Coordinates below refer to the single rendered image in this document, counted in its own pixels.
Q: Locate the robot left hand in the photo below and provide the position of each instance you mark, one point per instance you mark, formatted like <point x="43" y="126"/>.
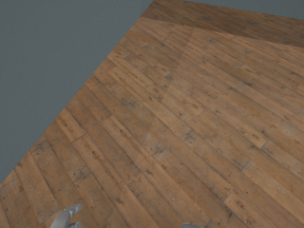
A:
<point x="63" y="218"/>

